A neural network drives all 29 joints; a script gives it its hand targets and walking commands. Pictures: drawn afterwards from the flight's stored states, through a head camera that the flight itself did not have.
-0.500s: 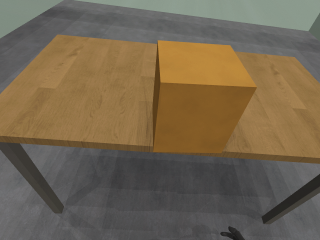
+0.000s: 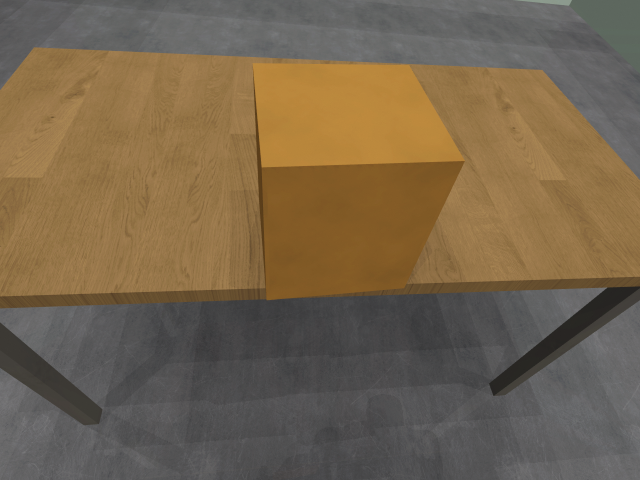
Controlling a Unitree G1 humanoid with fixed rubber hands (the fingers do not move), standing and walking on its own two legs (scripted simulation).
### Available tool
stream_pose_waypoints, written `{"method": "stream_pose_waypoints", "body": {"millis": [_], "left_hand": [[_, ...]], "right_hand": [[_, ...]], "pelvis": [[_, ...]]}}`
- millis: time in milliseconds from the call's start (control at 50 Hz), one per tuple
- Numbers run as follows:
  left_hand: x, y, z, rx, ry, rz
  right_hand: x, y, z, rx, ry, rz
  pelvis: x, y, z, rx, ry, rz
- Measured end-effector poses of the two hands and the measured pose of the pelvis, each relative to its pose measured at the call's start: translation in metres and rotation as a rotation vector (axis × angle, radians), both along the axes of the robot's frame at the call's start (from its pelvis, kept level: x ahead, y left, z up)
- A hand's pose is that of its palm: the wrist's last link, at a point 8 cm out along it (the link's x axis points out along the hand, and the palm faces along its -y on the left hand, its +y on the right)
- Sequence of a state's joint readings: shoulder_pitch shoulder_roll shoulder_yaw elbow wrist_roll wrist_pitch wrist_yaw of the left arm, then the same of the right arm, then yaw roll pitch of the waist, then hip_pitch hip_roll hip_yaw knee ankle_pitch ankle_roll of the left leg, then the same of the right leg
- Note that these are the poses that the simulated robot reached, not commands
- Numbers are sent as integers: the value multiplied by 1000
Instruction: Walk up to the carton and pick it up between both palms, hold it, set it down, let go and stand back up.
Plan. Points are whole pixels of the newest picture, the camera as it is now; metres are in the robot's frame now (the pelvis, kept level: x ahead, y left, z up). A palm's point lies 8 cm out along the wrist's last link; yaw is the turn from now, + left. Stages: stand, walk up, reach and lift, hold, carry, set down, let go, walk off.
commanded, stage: walk up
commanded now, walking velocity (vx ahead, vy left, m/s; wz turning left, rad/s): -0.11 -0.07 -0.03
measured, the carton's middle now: (335, 186) +0.48 +0.00 +0.10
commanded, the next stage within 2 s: none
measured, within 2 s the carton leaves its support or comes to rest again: neither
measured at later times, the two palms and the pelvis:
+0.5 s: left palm out of the picture -0.01 +0.11 -0.12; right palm out of the picture -0.04 -0.33 -0.16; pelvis -0.01 -0.11 +0.00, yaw +1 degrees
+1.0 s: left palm out of the picture -0.08 +0.19 -0.15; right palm out of the picture -0.04 -0.25 -0.15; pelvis -0.04 -0.04 +0.00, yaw +1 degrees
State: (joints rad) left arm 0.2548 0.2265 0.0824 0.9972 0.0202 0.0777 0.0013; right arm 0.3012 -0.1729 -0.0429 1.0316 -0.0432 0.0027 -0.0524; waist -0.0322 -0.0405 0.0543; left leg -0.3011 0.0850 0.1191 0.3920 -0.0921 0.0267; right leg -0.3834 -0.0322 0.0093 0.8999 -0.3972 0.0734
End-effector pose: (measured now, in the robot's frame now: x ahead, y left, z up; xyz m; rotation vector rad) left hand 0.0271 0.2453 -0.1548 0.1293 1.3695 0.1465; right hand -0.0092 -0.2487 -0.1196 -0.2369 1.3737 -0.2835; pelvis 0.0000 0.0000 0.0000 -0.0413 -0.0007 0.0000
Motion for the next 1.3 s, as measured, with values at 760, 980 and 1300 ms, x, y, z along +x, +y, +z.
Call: {"method": "stream_pose_waypoints", "body": {"millis": [760, 980, 1300], "left_hand": [[-68, -134, 6, 2, -26, 57], [-102, -61, 8, 34, 93, 48], [-85, -25, -2, -49, 106, 16]], "right_hand": [[-6, -82, -29, 107, 59, 67], [-21, -14, -32, 146, 17, 69], [-50, 56, -19, 159, 88, 10]], "pelvis": [[-23, -97, -3, 35, 0, 20], [-35, -42, -4, 16, -7, 12], [-23, 10, -1, 44, 7, 2]]}}
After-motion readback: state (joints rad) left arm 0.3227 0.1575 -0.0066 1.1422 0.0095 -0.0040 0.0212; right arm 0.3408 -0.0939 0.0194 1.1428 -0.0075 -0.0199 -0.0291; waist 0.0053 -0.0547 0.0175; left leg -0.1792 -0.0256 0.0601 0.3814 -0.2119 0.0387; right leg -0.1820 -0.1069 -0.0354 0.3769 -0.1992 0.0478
